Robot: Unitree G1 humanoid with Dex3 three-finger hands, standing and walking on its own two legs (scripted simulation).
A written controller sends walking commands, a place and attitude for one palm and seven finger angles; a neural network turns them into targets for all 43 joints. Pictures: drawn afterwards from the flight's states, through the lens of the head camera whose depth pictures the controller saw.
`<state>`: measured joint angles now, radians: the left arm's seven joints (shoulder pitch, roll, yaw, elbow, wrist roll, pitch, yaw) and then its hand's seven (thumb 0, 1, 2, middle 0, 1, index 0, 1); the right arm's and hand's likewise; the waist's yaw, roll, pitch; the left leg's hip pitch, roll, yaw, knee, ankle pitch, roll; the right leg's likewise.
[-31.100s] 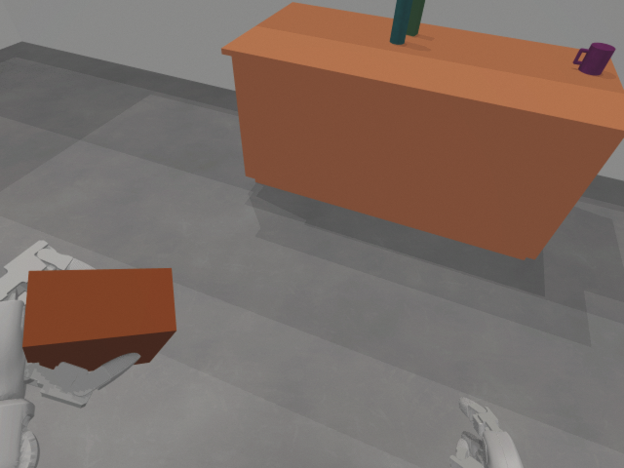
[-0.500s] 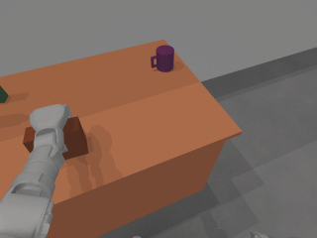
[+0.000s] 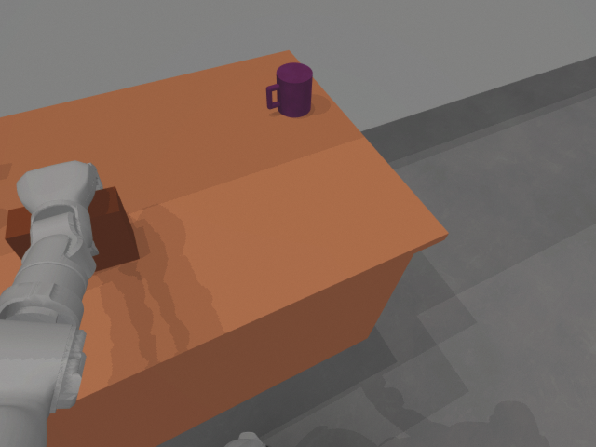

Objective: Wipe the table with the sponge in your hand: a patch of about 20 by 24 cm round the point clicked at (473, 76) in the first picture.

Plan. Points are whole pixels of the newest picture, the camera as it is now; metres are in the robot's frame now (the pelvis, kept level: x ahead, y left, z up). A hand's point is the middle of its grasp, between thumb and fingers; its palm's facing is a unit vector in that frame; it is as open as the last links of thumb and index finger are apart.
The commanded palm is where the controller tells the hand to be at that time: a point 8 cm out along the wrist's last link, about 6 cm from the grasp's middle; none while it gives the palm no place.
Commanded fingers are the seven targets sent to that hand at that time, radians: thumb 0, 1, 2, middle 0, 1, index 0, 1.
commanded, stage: wipe forward along the first lane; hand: left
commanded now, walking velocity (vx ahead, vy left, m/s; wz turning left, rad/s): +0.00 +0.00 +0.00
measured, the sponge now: (83, 243) +0.41 +0.33 +0.00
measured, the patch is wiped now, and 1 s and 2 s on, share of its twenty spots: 0.30 0.35 0.65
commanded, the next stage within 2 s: slide across to the middle lane in 0.30 s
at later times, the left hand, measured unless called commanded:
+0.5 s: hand (68, 190) +0.47 +0.36 +0.04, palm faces -0.14 +0.00 -0.99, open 10.1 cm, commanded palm +0.47 +0.32 +0.08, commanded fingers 0.00 0.10 1.30 -1.20 -1.60 -1.20 -1.60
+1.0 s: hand (98, 179) +0.49 +0.31 +0.05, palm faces -0.11 -0.01 -0.99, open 10.1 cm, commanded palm +0.49 +0.27 +0.10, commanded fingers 0.00 0.10 1.30 -1.20 -1.60 -1.20 -1.60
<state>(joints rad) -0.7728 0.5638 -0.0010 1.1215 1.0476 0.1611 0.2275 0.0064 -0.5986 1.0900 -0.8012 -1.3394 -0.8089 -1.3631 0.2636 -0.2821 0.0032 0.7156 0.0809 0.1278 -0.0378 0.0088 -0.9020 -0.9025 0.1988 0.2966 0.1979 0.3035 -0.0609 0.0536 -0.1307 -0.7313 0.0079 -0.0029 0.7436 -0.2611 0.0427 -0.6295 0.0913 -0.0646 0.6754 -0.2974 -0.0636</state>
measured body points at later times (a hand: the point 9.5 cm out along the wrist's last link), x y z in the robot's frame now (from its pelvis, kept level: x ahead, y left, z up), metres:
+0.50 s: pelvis +0.01 +0.03 +0.00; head +0.10 +0.05 +0.44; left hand +0.48 +0.35 +0.10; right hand +0.05 -0.24 -0.12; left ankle +0.05 +0.09 -0.71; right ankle +0.01 -0.08 -0.71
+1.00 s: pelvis +0.03 +0.04 +0.01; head +0.11 +0.06 +0.45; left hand +0.49 +0.31 +0.10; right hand +0.09 -0.22 -0.12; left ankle +0.05 +0.09 -0.71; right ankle +0.01 -0.08 -0.71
